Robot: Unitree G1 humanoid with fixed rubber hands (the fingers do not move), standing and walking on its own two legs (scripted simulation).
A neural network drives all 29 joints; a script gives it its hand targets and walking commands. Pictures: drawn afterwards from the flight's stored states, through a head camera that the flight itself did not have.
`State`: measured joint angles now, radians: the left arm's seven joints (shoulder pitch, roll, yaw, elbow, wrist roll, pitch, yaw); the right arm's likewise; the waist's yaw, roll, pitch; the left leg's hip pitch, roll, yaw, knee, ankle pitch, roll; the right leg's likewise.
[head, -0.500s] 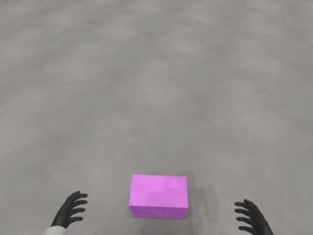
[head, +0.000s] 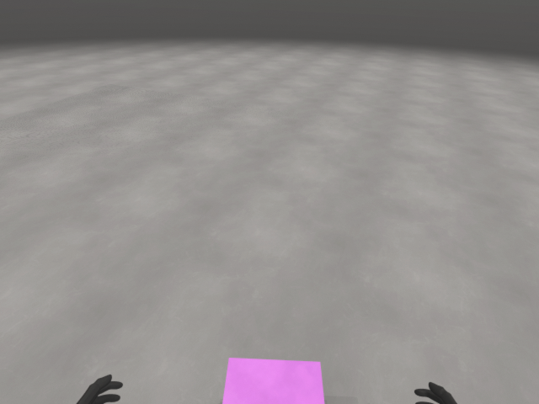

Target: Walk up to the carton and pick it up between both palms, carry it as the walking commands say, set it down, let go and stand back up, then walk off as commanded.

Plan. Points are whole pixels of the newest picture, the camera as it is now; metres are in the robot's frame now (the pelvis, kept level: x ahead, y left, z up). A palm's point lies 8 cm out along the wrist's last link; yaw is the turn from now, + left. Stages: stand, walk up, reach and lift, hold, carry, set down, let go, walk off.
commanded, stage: stand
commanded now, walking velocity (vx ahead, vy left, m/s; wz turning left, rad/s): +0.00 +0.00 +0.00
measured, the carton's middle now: out of the picture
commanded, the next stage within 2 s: walk off in 1.26 s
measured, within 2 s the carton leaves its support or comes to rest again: neither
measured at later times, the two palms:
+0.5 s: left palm out of the picture +0.11 +0.29 -0.07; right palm out of the picture +0.10 -0.26 -0.08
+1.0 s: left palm out of the picture +0.11 +0.29 -0.07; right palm out of the picture +0.10 -0.26 -0.08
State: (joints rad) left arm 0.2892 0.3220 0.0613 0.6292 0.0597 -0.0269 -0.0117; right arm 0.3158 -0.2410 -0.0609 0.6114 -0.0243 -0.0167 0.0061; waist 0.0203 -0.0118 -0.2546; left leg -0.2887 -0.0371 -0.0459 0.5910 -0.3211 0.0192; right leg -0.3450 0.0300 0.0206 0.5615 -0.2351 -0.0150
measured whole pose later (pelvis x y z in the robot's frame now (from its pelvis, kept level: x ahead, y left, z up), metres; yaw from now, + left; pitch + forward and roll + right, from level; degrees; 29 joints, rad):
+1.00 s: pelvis -0.01 +0.00 +0.00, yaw +0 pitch +0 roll +0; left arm 0.32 0.33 0.06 0.64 0.04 -0.05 0.00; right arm 0.36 -0.26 -0.06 0.65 -0.02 -0.04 0.01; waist 0.02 -0.01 -0.15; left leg -0.29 -0.04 -0.05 0.60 -0.31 0.02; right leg -0.34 0.03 0.02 0.56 -0.22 -0.01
